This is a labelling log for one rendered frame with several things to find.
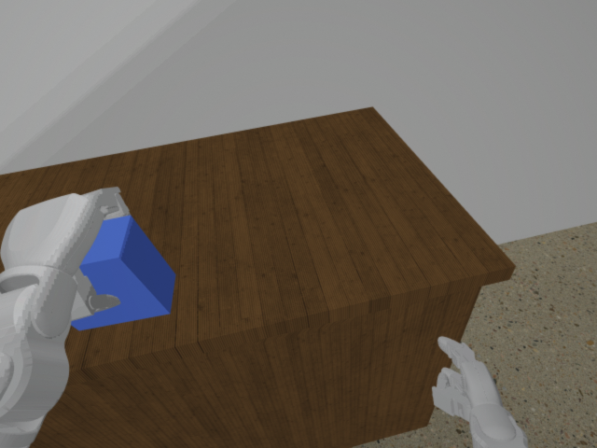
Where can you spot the table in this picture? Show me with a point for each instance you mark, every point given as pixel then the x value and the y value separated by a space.
pixel 316 264

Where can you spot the robot right hand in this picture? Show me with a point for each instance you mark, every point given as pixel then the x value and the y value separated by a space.
pixel 457 394

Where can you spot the sponge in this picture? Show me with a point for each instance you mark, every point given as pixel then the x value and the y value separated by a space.
pixel 122 262

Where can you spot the left robot forearm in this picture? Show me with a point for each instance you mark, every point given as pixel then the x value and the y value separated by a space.
pixel 35 318

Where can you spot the robot left hand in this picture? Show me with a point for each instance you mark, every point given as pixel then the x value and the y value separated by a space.
pixel 59 233

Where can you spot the right robot forearm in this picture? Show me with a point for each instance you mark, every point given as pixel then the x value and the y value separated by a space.
pixel 492 426

